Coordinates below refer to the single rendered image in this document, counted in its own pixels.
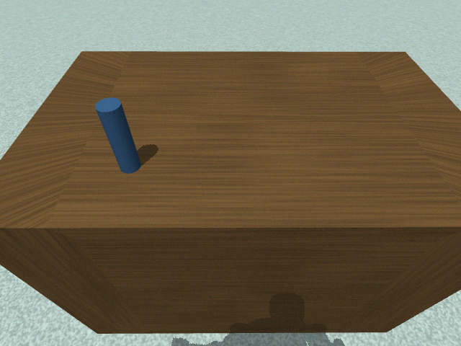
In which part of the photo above can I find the can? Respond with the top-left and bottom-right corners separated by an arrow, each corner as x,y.
95,97 -> 141,174

